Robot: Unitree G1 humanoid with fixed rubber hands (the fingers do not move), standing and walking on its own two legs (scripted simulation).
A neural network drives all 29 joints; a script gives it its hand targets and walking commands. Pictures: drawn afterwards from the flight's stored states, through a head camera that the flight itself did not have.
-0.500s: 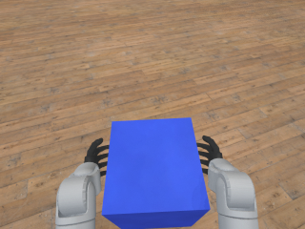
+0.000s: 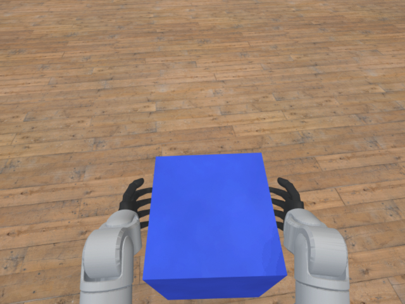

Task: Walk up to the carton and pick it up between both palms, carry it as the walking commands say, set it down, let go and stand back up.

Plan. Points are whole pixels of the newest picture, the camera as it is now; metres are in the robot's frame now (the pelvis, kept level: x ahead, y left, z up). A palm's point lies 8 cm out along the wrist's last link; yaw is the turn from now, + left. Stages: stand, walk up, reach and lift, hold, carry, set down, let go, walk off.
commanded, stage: carry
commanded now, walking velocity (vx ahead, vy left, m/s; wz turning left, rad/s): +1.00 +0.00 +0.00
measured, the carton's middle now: (211, 232) +0.28 +0.01 -0.01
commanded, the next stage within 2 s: none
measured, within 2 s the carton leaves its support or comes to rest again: neither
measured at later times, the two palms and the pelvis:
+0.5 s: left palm (183, 62) +0.80 +0.13 +0.08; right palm (276, 72) +0.75 -0.16 +0.09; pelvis +0.51 +0.03 +0.02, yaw -9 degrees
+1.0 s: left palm (198, 4) +1.29 +0.11 +0.10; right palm (263, 7) +1.30 -0.18 +0.09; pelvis +1.01 -0.04 +0.02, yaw -1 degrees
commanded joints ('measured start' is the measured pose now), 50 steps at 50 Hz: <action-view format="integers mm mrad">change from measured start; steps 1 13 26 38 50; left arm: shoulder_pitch -486 -338 -363 -424 -432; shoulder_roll -977 -900 -950 -960 -934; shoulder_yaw -734 -651 -668 -684 -677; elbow -113 -100 -118 -64 -99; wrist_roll -471 -429 -375 -393 -459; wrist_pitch -1 13 2 2 7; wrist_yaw -308 -318 -267 -283 -322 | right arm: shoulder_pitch -430 -376 -409 -445 -339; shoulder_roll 999 931 991 881 963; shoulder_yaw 683 742 726 661 697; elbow -61 -93 -109 -93 -43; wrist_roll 406 394 467 422 373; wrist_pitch -28 -34 -4 -5 -41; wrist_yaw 244 227 273 289 219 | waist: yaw -47 -46 -77 16 -52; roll -45 -246 110 172 -149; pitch -361 -229 -334 -348 -239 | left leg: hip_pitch -355 -150 395 202 -389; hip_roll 57 -56 230 100 7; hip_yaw -32 297 -36 257 177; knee -18 -806 -1079 -463 -552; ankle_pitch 37 396 423 1120 189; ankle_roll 11 -16 66 -1 -59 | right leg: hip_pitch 509 553 -278 486 473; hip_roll -315 -198 -97 60 -190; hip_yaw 433 44 194 -36 126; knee -230 -317 494 -15 -272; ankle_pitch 308 973 -35 14 756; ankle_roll -41 12 64 77 -3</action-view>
